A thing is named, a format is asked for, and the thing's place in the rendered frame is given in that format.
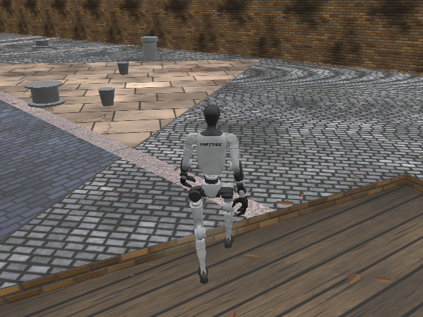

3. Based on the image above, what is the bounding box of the robot left shin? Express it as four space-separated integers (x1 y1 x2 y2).
194 229 206 274

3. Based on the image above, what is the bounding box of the robot right hand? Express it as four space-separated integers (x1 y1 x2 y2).
232 196 248 216

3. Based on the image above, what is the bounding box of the robot left forearm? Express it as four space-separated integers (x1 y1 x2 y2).
180 158 189 179

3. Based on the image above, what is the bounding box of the robot right forearm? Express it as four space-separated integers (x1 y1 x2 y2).
233 161 247 197

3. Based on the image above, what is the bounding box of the robot left upper arm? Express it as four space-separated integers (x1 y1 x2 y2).
182 133 198 168

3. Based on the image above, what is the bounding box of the right robot thigh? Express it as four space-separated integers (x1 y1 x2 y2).
220 183 234 213

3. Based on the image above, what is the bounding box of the robot left hand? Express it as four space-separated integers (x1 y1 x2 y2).
180 176 196 188

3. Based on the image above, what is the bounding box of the robot right upper arm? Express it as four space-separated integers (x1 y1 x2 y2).
225 133 240 171

